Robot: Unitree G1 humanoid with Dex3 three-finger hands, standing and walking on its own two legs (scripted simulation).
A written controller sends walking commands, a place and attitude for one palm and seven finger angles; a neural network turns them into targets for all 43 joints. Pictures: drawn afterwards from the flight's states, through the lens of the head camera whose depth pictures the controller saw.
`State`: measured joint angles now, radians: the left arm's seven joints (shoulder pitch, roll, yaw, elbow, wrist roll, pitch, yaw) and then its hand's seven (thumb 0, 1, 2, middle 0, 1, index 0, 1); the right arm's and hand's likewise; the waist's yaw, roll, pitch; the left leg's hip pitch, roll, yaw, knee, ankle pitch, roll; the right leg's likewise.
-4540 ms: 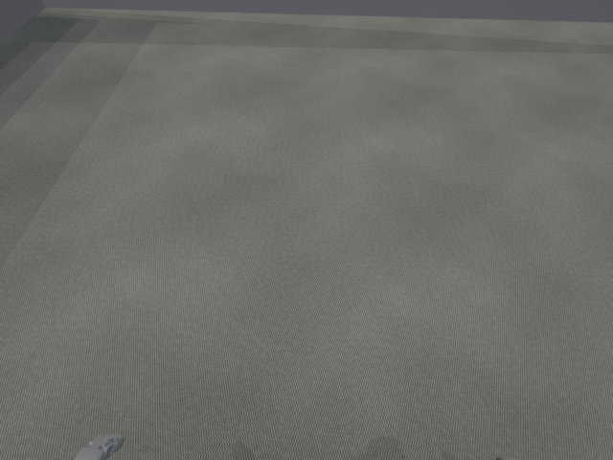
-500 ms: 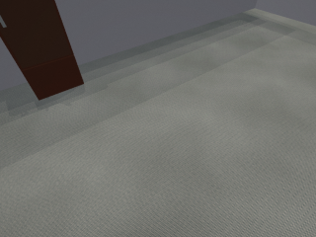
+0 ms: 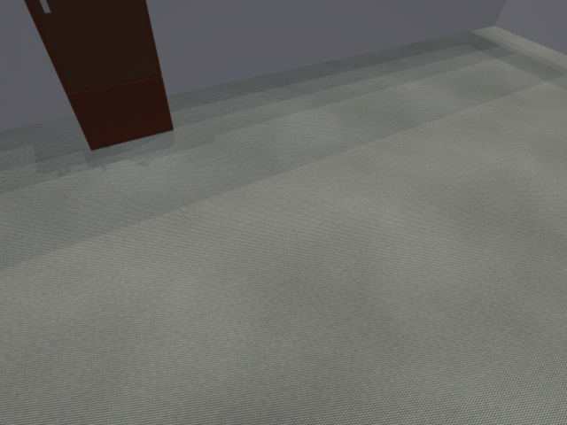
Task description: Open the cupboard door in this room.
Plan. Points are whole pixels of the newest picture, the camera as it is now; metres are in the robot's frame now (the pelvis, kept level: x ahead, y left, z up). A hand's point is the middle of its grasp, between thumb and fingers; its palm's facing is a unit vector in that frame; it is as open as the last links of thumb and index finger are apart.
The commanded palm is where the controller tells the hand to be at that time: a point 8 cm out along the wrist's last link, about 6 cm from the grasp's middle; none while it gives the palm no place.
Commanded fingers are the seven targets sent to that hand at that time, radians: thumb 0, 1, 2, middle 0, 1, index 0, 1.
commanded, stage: stand and wait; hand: left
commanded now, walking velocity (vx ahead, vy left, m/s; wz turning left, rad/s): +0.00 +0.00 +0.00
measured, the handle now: out of the picture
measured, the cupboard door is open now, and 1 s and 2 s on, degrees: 0 0 0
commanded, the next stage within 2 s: turn or walk to find it in 0.18 s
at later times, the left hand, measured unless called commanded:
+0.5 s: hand out of the picture +0.00 +0.16 -0.18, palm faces +0.17 -0.97 -0.18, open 7.4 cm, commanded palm none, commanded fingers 0.00 0.90 0.90 -0.20 -0.30 -0.20 -0.30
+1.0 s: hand out of the picture +0.01 +0.19 -0.16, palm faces +0.25 -0.94 -0.25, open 7.4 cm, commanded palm none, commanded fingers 0.00 0.90 0.90 -0.20 -0.30 -0.20 -0.30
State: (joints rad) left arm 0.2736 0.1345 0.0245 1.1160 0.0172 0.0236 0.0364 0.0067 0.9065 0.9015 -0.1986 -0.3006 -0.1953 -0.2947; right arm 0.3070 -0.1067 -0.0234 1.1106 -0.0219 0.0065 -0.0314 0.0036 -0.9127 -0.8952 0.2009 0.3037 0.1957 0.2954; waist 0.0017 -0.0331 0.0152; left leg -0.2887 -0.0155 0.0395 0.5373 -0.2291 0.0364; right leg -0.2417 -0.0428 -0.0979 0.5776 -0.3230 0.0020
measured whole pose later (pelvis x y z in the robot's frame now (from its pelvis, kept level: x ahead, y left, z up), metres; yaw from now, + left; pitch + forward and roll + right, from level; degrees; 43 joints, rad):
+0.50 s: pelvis +0.00 -0.01 -0.01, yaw +8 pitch -2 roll -1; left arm 0.24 0.15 0.04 1.06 0.03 0.01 0.04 0.01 0.91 0.90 -0.20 -0.30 -0.20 -0.30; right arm 0.25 -0.18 -0.05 1.08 -0.02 0.06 -0.01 0.01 -0.91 -0.90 0.20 0.30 0.20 0.30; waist -0.01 -0.01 0.07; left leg -0.37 0.03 0.04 0.82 -0.44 -0.02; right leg -0.17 -0.05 -0.18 0.57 -0.36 -0.01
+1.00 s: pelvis -0.02 -0.01 +0.00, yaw +14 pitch -1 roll +2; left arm 0.19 0.20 0.03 1.02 0.01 0.03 0.02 0.01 0.91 0.90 -0.20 -0.30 -0.19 -0.29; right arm 0.22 -0.17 -0.04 1.03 -0.02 0.02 -0.01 0.01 -0.92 -0.89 0.21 0.30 0.20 0.30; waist -0.02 0.00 0.02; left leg -0.27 -0.02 0.04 0.46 -0.18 0.02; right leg -0.22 -0.07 -0.04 0.56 -0.32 0.05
